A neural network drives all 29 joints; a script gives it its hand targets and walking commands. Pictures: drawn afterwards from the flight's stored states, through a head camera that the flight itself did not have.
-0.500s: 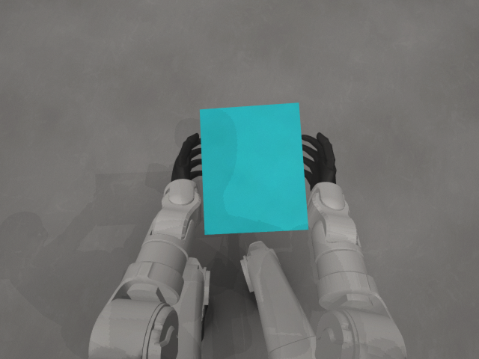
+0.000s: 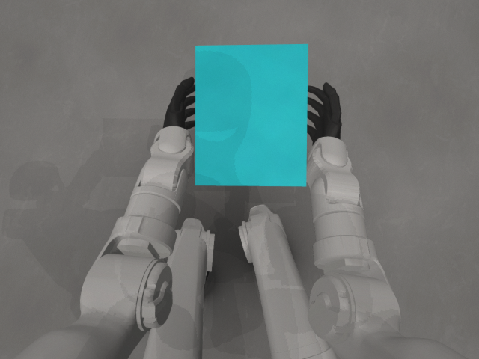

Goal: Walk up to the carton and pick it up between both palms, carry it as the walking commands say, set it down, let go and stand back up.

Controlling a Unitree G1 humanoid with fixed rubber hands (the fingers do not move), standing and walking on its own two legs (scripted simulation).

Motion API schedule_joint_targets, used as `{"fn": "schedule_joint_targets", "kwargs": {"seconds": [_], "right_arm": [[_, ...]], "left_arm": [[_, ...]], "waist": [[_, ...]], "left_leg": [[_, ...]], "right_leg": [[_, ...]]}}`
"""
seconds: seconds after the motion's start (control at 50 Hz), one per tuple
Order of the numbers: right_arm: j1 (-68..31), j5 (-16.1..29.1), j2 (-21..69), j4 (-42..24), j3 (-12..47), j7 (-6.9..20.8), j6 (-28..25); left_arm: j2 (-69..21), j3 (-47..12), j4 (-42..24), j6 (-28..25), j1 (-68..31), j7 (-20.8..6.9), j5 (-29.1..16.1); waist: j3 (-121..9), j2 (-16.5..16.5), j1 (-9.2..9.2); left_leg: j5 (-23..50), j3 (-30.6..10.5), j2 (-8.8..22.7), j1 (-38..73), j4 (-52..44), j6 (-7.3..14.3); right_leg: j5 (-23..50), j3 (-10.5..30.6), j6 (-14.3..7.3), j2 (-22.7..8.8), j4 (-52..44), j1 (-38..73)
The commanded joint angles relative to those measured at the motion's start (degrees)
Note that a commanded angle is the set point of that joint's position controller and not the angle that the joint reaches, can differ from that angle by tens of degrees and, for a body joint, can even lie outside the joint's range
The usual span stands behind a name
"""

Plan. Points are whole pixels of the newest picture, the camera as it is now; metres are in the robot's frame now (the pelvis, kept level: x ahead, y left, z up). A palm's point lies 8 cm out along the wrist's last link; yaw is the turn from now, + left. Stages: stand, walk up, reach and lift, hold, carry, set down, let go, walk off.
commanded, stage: set down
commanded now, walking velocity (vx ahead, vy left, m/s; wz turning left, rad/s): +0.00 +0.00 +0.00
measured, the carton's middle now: (251, 131) +0.45 -0.07 -0.16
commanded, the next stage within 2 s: none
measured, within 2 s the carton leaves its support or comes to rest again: neither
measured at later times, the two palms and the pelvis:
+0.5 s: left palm (186, 133) +0.48 +0.05 -0.20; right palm (307, 141) +0.43 -0.18 -0.20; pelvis -0.04 +0.01 -0.07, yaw +1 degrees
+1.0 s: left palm (196, 123) +0.51 +0.03 -0.28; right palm (301, 136) +0.46 -0.20 -0.28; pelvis -0.03 +0.00 -0.12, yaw +1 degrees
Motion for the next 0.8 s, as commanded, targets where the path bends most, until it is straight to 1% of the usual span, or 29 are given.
{"fn": "schedule_joint_targets", "kwargs": {"seconds": [0.0, 0.02, 0.04, 0.06, 0.12, 0.16, 0.22, 0.24, 0.28, 0.3, 0.32, 0.34, 0.38, 0.4, 0.42, 0.44, 0.46, 0.48, 0.52, 0.54, 0.56, 0.62, 0.64, 0.66, 0.7, 0.72, 0.74, 0.76, 0.78], "right_arm": [[-40.7, 6.4, 54.0, -2.8, 36.3, 11.1, -0.3], [-41.1, 6.2, 53.4, -1.8, 35.6, 11.3, -0.2], [-42.1, 6.3, 52.8, -2.1, 35.1, 11.6, -0.2], [-43.3, 6.5, 52.4, -3.1, 35.3, 11.9, -0.1], [-46.2, 7.3, 50.4, -4.9, 35.3, 12.1, 0.4], [-48.3, 8.2, 49.4, -7.5, 36.3, 11.8, 1.1], [-50.5, 9.8, 46.5, -10.1, 37.8, 10.8, 1.9], [-51.3, 10.8, 46.0, -11.8, 39.3, 10.1, 2.3], [-52.1, 13.5, 44.1, -18.6, 42.2, 9.0, 3.2], [-54.6, 14.1, 42.7, -18.7, 42.3, 8.7, 3.4], [-56.2, 13.6, 40.6, -17.6, 40.6, 8.2, 3.8], [-57.9, 13.3, 40.5, -16.0, 39.5, 7.8, 4.1], [-59.5, 12.3, 40.3, -12.9, 37.5, 7.8, 4.0], [-59.9, 11.5, 40.5, -11.1, 36.3, 8.0, 4.0], [-60.2, 11.1, 41.2, -8.9, 35.2, 8.4, 4.0], [-60.7, 10.4, 41.2, -6.5, 33.3, 8.8, 3.8], [-61.3, 10.0, 41.1, -3.9, 32.0, 9.3, 3.5], [-60.8, 8.7, 42.0, -0.5, 30.0, 10.0, 3.5], [-62.3, 7.0, 42.0, 3.6, 26.5, 11.2, 2.6], [-62.1, 6.5, 43.3, 5.3, 25.1, 11.7, 2.4], [-64.2, 6.4, 42.4, 5.1, 24.4, 12.2, 2.0], [-66.4, 5.8, 42.7, 3.7, 23.7, 13.0, 1.4], [-67.1, 6.0, 42.8, 4.6, 23.5, 13.4, 1.5], [-68.8, 6.0, 41.8, 2.8, 23.8, 13.5, 1.3], [-70.2, 6.5, 41.9, 1.1, 25.1, 13.4, 1.3], [-71.3, 7.0, 41.6, -0.2, 25.8, 13.3, 1.3], [-71.8, 6.7, 41.3, -0.2, 25.8, 13.3, 1.4], [-71.4, 7.0, 41.7, -0.2, 26.4, 13.4, 1.6], [-71.1, 6.8, 41.4, 0.2, 26.4, 13.2, 1.8]], "left_arm": [[-54.8, -27.5, -12.0, -4.7, -43.8, -8.8, -4.2], [-54.7, -27.3, -11.7, -4.5, -44.8, -8.4, -3.9], [-54.7, -27.3, -11.8, -4.3, -45.4, -8.1, -3.9], [-55.0, -27.9, -12.9, -4.2, -46.5, -7.8, -4.3], [-54.7, -29.2, -14.5, -3.3, -48.7, -7.0, -5.2], [-54.2, -31.7, -18.4, -2.8, -52.3, -6.4, -6.9], [-50.6, -34.0, -21.1, -1.7, -55.1, -5.2, -8.6], [-49.0, -35.0, -23.2, -1.5, -56.4, -4.7, -9.8], [-47.2, -36.9, -31.0, -0.9, -57.1, -3.6, -12.3], [-46.2, -36.5, -30.2, -0.4, -58.6, -3.1, -12.9], [-45.6, -36.1, -29.0, 0.2, -60.7, -3.0, -13.3], [-44.3, -34.8, -27.4, 0.6, -62.9, -3.1, -13.5], [-44.0, -32.4, -22.3, 1.1, -63.3, -3.7, -12.3], [-44.5, -30.8, -19.7, 1.2, -63.7, -4.1, -11.8], [-44.5, -29.3, -17.2, 1.2, -63.5, -4.6, -11.1], [-44.8, -27.9, -15.5, 1.0, -64.5, -5.1, -10.8], [-44.8, -26.1, -11.9, 0.9, -63.6, -5.7, -9.5], [-44.8, -24.4, -9.9, 0.6, -64.8, -6.3, -8.8], [-44.8, -20.8, -3.4, 0.4, -64.3, -7.6, -6.3], [-44.4, -19.5, -2.0, 0.0, -64.5, -8.3, -5.2], [-44.8, -18.5, -1.2, -0.1, -65.9, -8.7, -4.9], [-45.9, -18.7, -2.0, -1.1, -68.4, -9.4, -5.9], [-45.0, -18.0, -1.4, -1.1, -69.1, -9.5, -5.4], [-45.9, -19.3, -3.0, -1.3, -71.2, -9.4, -6.5], [-46.2, -20.6, -4.0, -1.3, -72.0, -9.2, -7.6], [-45.6, -21.1, -4.8, -1.4, -72.9, -9.1, -7.8], [-45.2, -20.2, -3.1, -1.2, -71.8, -9.0, -7.4], [-45.5, -20.8, -3.9, -1.2, -72.1, -9.0, -7.8], [-45.5, -21.3, -5.0, -1.3, -73.4, -9.0, -8.5]], "waist": [[-83.3, -0.3, -3.84], [-83.0, 0.3, -4.39], [-84.0, 1.3, -4.36], [-86.1, 1.2, -4.77], [-92.3, 2.9, -6.33], [-99.6, 3.1, -7.51], [-111.2, 3.7, -7.2], [-116.1, 3.1, -6.63], [-118.9, 0.7, -6.8], [-117.0, 0.7, -6.28], [-113.0, 0.4, -6.98], [-107.3, -0.9, -7.19], [-96.5, -1.4, -6.74], [-92.7, -1.9, -7.19], [-89.9, -1.7, -6.76], [-87.2, -1.3, -7.45], [-83.8, -0.6, -6.8], [-81.9, -0.9, -7.1], [-78.4, 0.6, -6.57], [-78.5, 0.6, -6.26], [-79.0, 1.2, -5.98], [-85.1, 0.9, -7.13], [-85.1, 1.1, -6.23], [-88.5, 1.6, -7.46], [-91.7, 0.9, -7.52], [-92.9, 0.9, -7.06], [-91.7, 0.1, -6.96], [-92.7, -0.5, -6.95], [-92.7, -0.4, -7.61]], "left_leg": [[14.8, 4.2, -3.1, 26.1, -9.6, 1.5], [14.7, 4.2, -3.1, 26.8, -9.3, 1.3], [14.9, 4.2, -3.0, 27.5, -8.6, 1.2], [16.1, 3.9, -3.2, 29.1, -8.1, 1.0], [18.0, 4.0, -3.0, 32.3, -5.7, 0.6], [19.9, 4.3, -3.1, 35.2, -3.8, 0.1], [22.2, 4.7, -2.4, 41.0, -1.5, -0.3], [23.9, 4.8, -2.2, 43.2, -0.1, -0.3], [29.9, 5.5, -2.7, 45.1, 2.1, 0.0], [27.0, 5.5, -2.7, 43.9, 2.0, 0.2], [23.6, 5.3, -2.4, 41.7, 1.5, 0.3], [19.0, 5.2, -2.4, 37.5, 0.9, 0.7], [12.2, 5.2, -2.2, 31.1, -0.5, 1.2], [9.9, 5.3, -2.3, 28.7, -0.6, 1.4], [8.4, 5.5, -2.2, 26.8, -0.8, 1.5], [6.7, 5.4, -2.2, 25.0, -1.0, 1.6], [5.0, 5.8, -2.0, 22.8, -0.9, 1.6], [3.4, 5.9, -2.0, 21.1, -0.7, 1.7], [1.3, 6.3, -1.7, 18.4, -0.2, 1.9], [1.1, 6.4, -1.7, 17.3, 0.1, 1.9], [1.2, 6.7, -1.6, 16.8, 0.5, 1.8], [4.9, 6.5, -1.7, 18.2, 2.3, 1.6], [4.9, 6.8, -1.5, 18.3, 2.4, 1.6], [6.0, 6.6, -1.6, 19.8, 3.2, 1.4], [8.0, 6.7, -1.8, 20.7, 4.2, 1.4], [8.6, 7.1, -1.8, 20.4, 4.9, 1.3], [8.4, 7.1, -1.9, 19.6, 5.1, 1.5], [9.2, 7.3, -2.0, 19.5, 5.8, 1.6], [9.0, 7.5, -2.1, 18.3, 6.5, 1.5]], "right_leg": [[19.3, -10.5, -1.3, 2.2, -7.1, 40.4], [18.7, -11.0, -1.4, 2.3, -6.4, 38.1], [18.6, -11.2, -1.6, 2.3, -5.5, 36.8], [19.2, -11.8, -1.9, 2.3, -4.4, 36.2], [20.5, -12.5, -2.2, 2.1, -2.3, 35.7], [22.5, -13.0, -2.4, 2.0, -0.8, 38.3], [25.0, -13.3, -2.5, 1.5, 1.4, 42.3], [26.4, -13.3, -2.5, 1.2, 2.6, 44.2], [32.8, -13.5, -1.5, 1.4, 3.8, 49.7], [30.2, -13.3, -1.4, 1.3, 3.9, 48.8], [27.3, -13.4, -1.5, 1.1, 3.7, 47.0], [23.6, -13.1, -1.4, 0.5, 2.8, 46.0], [17.6, -13.0, -1.7, -0.2, 2.1, 41.3], [15.5, -13.0, -1.9, -0.4, 1.8, 39.5], [14.2, -13.1, -1.9, -0.5, 1.8, 37.6], [12.7, -13.2, -2.0, -0.8, 1.8, 35.8], [11.0, -13.2, -2.1, -1.0, 1.8, 33.6], [9.4, -13.4, -2.2, -1.1, 1.8, 32.0], [7.1, -13.6, -2.5, -1.1, 2.5, 28.5], [7.2, -13.7, -2.4, -1.2, 2.8, 28.7], [7.0, -13.7, -2.4, -1.1, 3.2, 28.0], [10.5, -14.2, -2.3, -1.0, 5.0, 30.1], [10.2, -14.3, -2.2, -1.0, 5.4, 29.2], [11.2, -14.6, -2.4, -1.0, 6.0, 30.0], [13.0, -14.8, -2.2, -0.8, 7.0, 31.7], [13.8, -14.5, -2.1, -0.9, 7.4, 32.5], [13.6, -14.8, -1.9, -0.8, 7.8, 32.0], [14.4, -14.6, -1.9, -0.8, 8.1, 32.8], [14.8, -14.5, -2.0, -0.8, 8.4, 33.2]]}}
